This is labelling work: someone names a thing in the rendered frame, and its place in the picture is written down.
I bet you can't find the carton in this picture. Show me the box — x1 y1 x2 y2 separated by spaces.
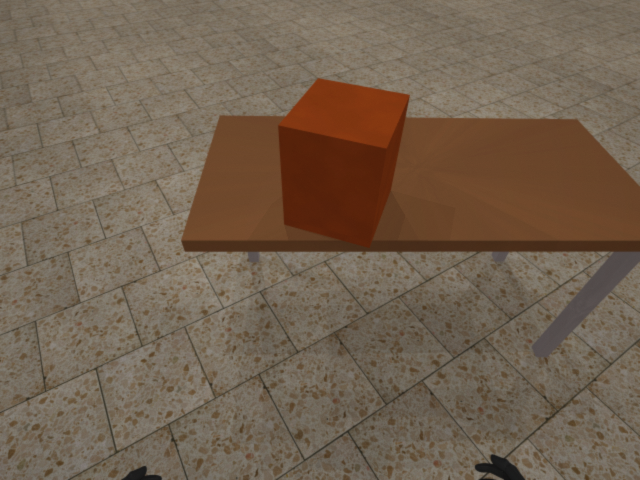
278 78 410 248

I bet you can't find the right robot hand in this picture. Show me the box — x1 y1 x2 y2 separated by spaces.
475 454 525 480

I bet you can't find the table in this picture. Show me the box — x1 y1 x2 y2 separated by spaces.
181 116 640 357

